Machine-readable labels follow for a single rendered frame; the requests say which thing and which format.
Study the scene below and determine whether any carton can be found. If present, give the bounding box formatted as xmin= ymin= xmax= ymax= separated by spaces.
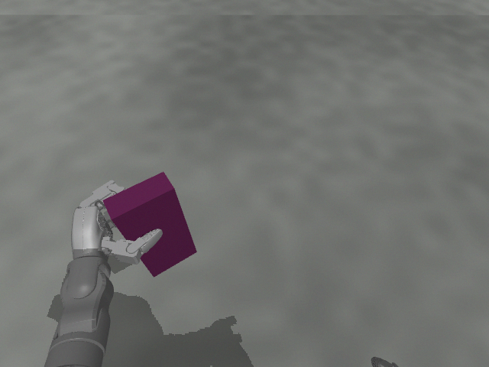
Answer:
xmin=103 ymin=172 xmax=197 ymax=277

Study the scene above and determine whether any left robot arm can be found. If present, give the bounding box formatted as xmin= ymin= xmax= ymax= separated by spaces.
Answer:
xmin=44 ymin=255 xmax=114 ymax=367

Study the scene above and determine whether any left robot hand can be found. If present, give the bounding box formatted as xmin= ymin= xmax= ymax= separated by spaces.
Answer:
xmin=71 ymin=180 xmax=163 ymax=265

